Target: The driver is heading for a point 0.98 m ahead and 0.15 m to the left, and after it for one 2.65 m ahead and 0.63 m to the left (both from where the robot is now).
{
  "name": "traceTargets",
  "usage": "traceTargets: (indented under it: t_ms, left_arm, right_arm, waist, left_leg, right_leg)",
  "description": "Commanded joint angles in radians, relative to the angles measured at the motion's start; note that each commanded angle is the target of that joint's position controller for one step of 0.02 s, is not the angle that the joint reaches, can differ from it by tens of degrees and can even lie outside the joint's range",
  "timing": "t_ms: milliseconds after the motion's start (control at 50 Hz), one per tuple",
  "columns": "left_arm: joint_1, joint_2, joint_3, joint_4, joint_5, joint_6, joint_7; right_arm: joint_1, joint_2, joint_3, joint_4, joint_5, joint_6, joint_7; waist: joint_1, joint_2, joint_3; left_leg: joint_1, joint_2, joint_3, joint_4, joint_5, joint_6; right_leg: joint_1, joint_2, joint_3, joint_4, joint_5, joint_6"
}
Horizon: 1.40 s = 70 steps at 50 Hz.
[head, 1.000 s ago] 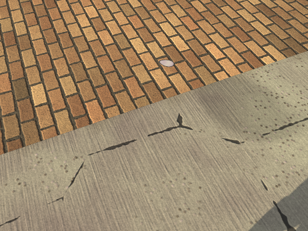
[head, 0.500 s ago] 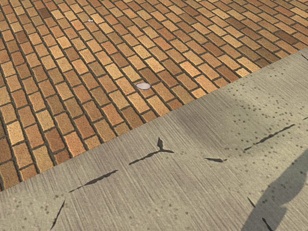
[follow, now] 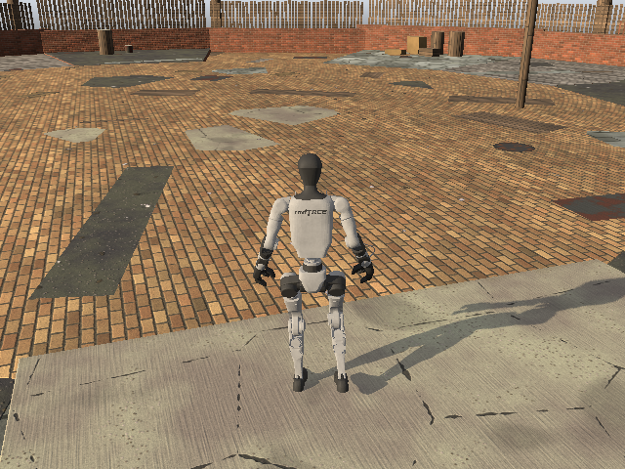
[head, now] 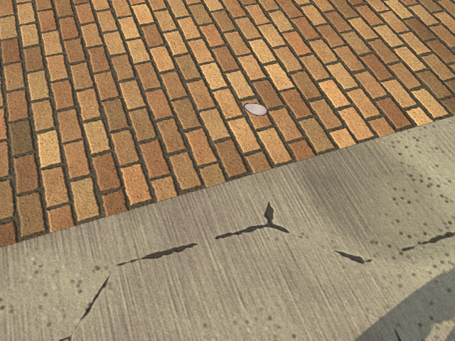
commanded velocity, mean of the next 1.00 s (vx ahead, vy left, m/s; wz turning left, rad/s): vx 0.10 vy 0.00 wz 0.45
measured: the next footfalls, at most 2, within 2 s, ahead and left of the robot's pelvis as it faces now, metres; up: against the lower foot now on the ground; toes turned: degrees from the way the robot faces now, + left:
right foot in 0.22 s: +0.12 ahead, -0.16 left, +0.00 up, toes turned +14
left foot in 0.64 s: +0.02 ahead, +0.09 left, +0.00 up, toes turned +25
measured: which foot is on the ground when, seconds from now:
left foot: down 0.00-0.22, up 0.24-0.62, down 0.64-1.00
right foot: up 0.00-0.20, down 0.22-0.64, up 0.66-1.00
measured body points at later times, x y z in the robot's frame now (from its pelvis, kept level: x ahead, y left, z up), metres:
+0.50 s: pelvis +0.04 -0.05 +0.01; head +0.08 -0.05 +0.46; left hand +0.10 +0.26 -0.08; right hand +0.27 -0.27 -0.10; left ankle -0.01 +0.08 -0.67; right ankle +0.08 -0.16 -0.73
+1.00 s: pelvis +0.09 +0.01 +0.01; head +0.09 +0.03 +0.46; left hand +0.11 +0.33 -0.09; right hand +0.28 -0.20 -0.09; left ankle -0.02 +0.07 -0.73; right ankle +0.26 -0.07 -0.69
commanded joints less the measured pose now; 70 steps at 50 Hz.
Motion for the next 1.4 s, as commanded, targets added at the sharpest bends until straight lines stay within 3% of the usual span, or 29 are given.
traceTargets:
  t_ms: [20,140,200,220,240,260,280,340,480,600,620,640,660,680,700,740,820,1060,1080,1140,1160,1180,1200,1220,1240,1260,1300,1320,1400]
  left_arm:
    - [0.089,0.074,0.023,-0.035,0.004,-0.006,0.009]
    - [0.032,0.080,0.029,-0.054,-0.012,-0.026,-0.009]
    - [0.083,0.080,0.040,-0.039,-0.018,-0.043,-0.020]
    - [0.105,0.127,0.055,-0.038,-0.008,-0.044,-0.016]
    - [0.080,0.231,0.078,-0.045,0.021,-0.032,-0.011]
    - [0.055,0.204,0.076,-0.059,0.050,-0.031,-0.015]
    - [0.009,0.146,0.057,-0.083,0.044,-0.033,-0.010]
    - [-0.051,0.088,0.038,-0.092,0.000,-0.028,0.001]
    - [0.015,0.151,0.066,-0.067,0.002,0.003,0.007]
    - [-0.025,0.175,0.081,-0.049,-0.041,-0.001,-0.013]
    - [0.008,0.148,0.076,-0.030,-0.045,-0.005,-0.015]
    - [0.049,0.102,0.064,-0.023,-0.019,-0.008,-0.019]
    - [0.001,0.042,0.035,-0.089,0.031,-0.012,-0.020]
    - [-0.081,0.099,0.052,-0.096,0.008,-0.020,-0.016]
    - [-0.092,0.125,0.061,-0.095,-0.020,-0.023,-0.022]
    - [-0.087,0.136,0.070,-0.069,-0.017,-0.029,-0.027]
    - [-0.054,0.102,0.060,-0.033,-0.017,-0.063,-0.046]
    - [-0.159,0.062,0.016,-0.069,-0.042,-0.080,-0.087]
    - [-0.027,0.022,-0.013,-0.023,0.107,-0.082,-0.093]
    - [-0.077,0.076,0.015,-0.056,0.051,-0.106,-0.097]
    - [-0.061,0.089,0.022,-0.062,0.034,-0.118,-0.099]
    - [0.047,0.114,0.034,-0.033,0.024,-0.131,-0.095]
    - [0.252,0.150,0.036,-0.002,0.029,-0.129,-0.073]
    - [0.462,0.152,0.026,0.042,0.048,-0.125,-0.068]
    - [0.529,0.144,0.033,0.102,0.061,-0.142,-0.077]
    - [0.445,0.139,0.030,0.110,0.047,-0.148,-0.086]
    - [0.271,0.021,-0.022,0.090,0.037,-0.147,-0.097]
    - [0.179,-0.004,-0.035,0.061,0.039,-0.141,-0.096]
    - [0.091,0.056,-0.018,0.026,0.058,-0.147,-0.104]
  right_arm:
    - [-0.035,-0.168,-0.052,-0.077,0.003,0.000,-0.021]
    - [-0.029,-0.174,-0.058,-0.089,0.011,0.029,-0.028]
    - [-0.040,-0.159,-0.054,-0.095,0.027,0.044,-0.031]
    - [-0.011,-0.128,-0.044,-0.093,0.029,0.045,-0.034]
    - [0.007,-0.083,-0.035,-0.117,0.025,0.038,-0.030]
    - [0.004,-0.144,-0.055,-0.118,0.017,0.024,-0.028]
    - [0.030,-0.194,-0.075,-0.095,0.016,0.022,-0.026]
    - [0.080,-0.138,-0.070,-0.049,0.022,0.053,-0.032]
    - [-0.050,-0.063,-0.033,-0.132,0.027,0.055,-0.007]
    - [0.032,-0.085,-0.049,-0.123,0.029,0.068,0.013]
    - [0.074,-0.102,-0.059,-0.107,0.027,0.067,0.008]
    - [0.116,-0.176,-0.082,-0.106,0.028,0.062,-0.003]
    - [0.126,-0.287,-0.099,-0.127,0.012,0.052,-0.015]
    - [0.186,-0.230,-0.086,-0.119,-0.011,0.025,-0.007]
    - [0.174,-0.188,-0.068,-0.096,-0.007,0.005,-0.006]
    - [0.108,-0.124,-0.042,-0.084,0.020,-0.010,-0.014]
    - [0.104,-0.117,-0.029,-0.069,-0.003,-0.035,-0.027]
    - [0.210,-0.168,-0.046,0.042,0.017,-0.062,-0.006]
    - [0.223,-0.019,0.027,0.046,-0.113,-0.093,0.020]
    - [0.169,-0.109,0.014,0.056,-0.059,-0.102,0.018]
    - [0.202,-0.148,0.013,0.075,-0.063,-0.098,0.023]
    - [0.238,-0.136,0.020,0.085,-0.096,-0.099,0.028]
    - [0.307,-0.036,0.055,0.046,-0.133,-0.107,0.036]
    - [0.275,-0.014,0.070,0.033,-0.142,-0.126,0.060]
    - [0.068,-0.038,0.054,-0.005,-0.088,-0.140,0.062]
    - [0.027,-0.066,0.045,-0.004,-0.069,-0.152,0.039]
    - [0.042,-0.046,0.057,-0.006,-0.112,-0.146,0.007]
    - [0.065,-0.024,0.067,0.002,-0.115,-0.133,0.002]
    - [0.014,-0.021,0.079,-0.010,-0.070,-0.102,0.006]
  waist:
    - [0.028,0.125,-0.183]
    - [-0.001,0.159,-0.184]
    - [0.039,0.166,-0.178]
    - [0.038,0.109,-0.187]
    - [-0.009,-0.168,-0.151]
    - [0.010,-0.270,-0.139]
    - [-0.003,-0.182,-0.137]
    - [-0.010,-0.111,-0.108]
    - [0.069,-0.172,-0.141]
    - [0.014,-0.173,-0.150]
    - [0.001,-0.130,-0.159]
    - [0.005,0.053,-0.179]
    - [0.010,0.355,-0.182]
    - [-0.088,0.240,-0.244]
    - [-0.065,0.194,-0.190]
    - [-0.037,0.166,-0.092]
    - [-0.012,0.150,-0.059]
    - [-0.075,0.104,0.029]
    - [-0.025,0.099,-0.033]
    - [0.003,0.076,-0.012]
    - [0.026,0.080,-0.042]
    - [0.058,0.044,-0.112]
    - [0.083,-0.139,-0.352]
    - [0.189,-0.185,-0.413]
    - [0.243,-0.133,-0.120]
    - [0.196,-0.076,-0.034]
    - [0.068,-0.038,-0.066]
    - [0.017,-0.031,-0.075]
    - [0.010,-0.008,-0.072]
  left_leg:
    - [0.083,0.227,-0.286,-0.160,-0.014,0.173]
    - [0.098,0.214,-0.394,-0.129,-0.160,0.138]
    - [0.093,0.175,-0.416,-0.058,-0.131,0.086]
    - [0.022,0.126,-0.373,0.022,-0.227,0.034]
    - [-0.167,-0.017,-0.177,0.223,-0.419,-0.034]
    - [-0.224,-0.035,-0.080,0.484,-0.531,-0.081]
    - [-0.216,0.006,-0.098,0.632,-0.481,-0.106]
    - [-0.247,0.030,-0.058,0.787,-0.347,-0.163]
    - [-0.147,0.107,0.057,0.471,-0.341,-0.185]
    - [0.101,0.080,0.145,0.075,-0.178,-0.093]
    - [0.216,0.061,0.131,-0.034,-0.073,-0.059]
    - [0.403,0.175,-0.054,-0.073,0.208,-0.004]
    - [0.499,0.444,-0.433,-0.072,0.376,0.196]
    - [0.459,0.482,-0.489,-0.133,0.114,0.297]
    - [0.437,0.431,-0.428,-0.173,-0.179,0.251]
    - [0.373,0.353,-0.367,-0.235,-0.468,0.166]
    - [0.334,0.295,-0.261,-0.296,-0.323,0.141]
    - [0.384,0.371,-0.112,-0.300,-0.167,0.139]
    - [0.445,0.465,-0.191,-0.336,-0.234,0.154]
    - [0.421,0.378,-0.041,-0.255,-0.166,0.105]
    - [0.355,0.340,0.017,-0.165,0.031,0.098]
    - [0.271,0.267,0.108,0.045,0.197,0.059]
    - [-0.008,0.132,0.169,0.410,0.040,-0.032]
    - [-0.325,-0.027,0.043,0.669,-0.477,-0.070]
    - [-0.573,0.032,-0.086,0.859,-0.438,-0.032]
    - [-0.579,0.092,-0.086,0.915,-0.351,-0.019]
    - [-0.427,0.158,-0.073,0.847,-0.260,-0.002]
    - [-0.338,0.184,-0.066,0.802,-0.236,-0.010]
    - [-0.248,0.179,0.017,0.505,-0.085,-0.093]
  right_leg:
    - [0.066,0.002,0.008,-0.114,0.057,0.022]
    - [0.127,0.028,0.020,-0.314,0.100,0.014]
    - [0.267,0.036,-0.004,-0.585,0.214,-0.026]
    - [0.370,-0.071,0.070,-0.663,0.241,-0.066]
    - [0.418,-0.287,0.312,-0.717,0.316,-0.192]
    - [0.356,-0.402,0.449,-0.753,0.421,-0.309]
    - [0.339,-0.382,0.383,-0.732,0.459,-0.312]
    - [0.369,-0.256,0.155,-0.682,0.538,-0.237]
    - [0.470,-0.281,0.024,-0.670,0.615,-0.275]
    - [0.405,-0.301,-0.047,-0.574,0.596,-0.223]
    - [0.342,-0.270,-0.092,-0.500,0.518,-0.168]
    - [0.155,-0.196,-0.187,-0.301,0.289,-0.073]
    - [-0.168,-0.043,-0.211,-0.045,-0.230,0.015]
    - [-0.209,-0.033,-0.049,0.109,-0.252,0.010]
    - [-0.247,-0.063,-0.025,0.127,-0.159,-0.014]
    - [-0.271,-0.090,-0.027,0.052,0.020,-0.029]
    - [-0.201,-0.074,-0.051,-0.072,0.256,-0.020]
    - [-0.126,-0.068,-0.067,-0.426,0.282,-0.079]
    - [-0.118,-0.083,-0.027,-0.365,0.277,-0.133]
    - [0.043,-0.011,-0.135,-0.492,0.313,-0.204]
    - [0.205,0.047,-0.184,-0.510,0.361,-0.215]
    - [0.419,0.077,-0.157,-0.487,0.337,-0.230]
    - [0.856,-0.072,0.172,-0.477,0.299,-0.380]
    - [1.089,-0.264,0.625,-0.664,0.122,-0.499]
    - [0.931,-0.266,0.629,-0.736,0.018,-0.398]
    - [0.738,-0.269,0.546,-0.740,0.002,-0.378]
    - [0.478,-0.228,0.408,-0.759,0.126,-0.373]
    - [0.364,-0.212,0.368,-0.797,0.190,-0.369]
    - [0.211,-0.119,0.212,-0.833,0.439,-0.362]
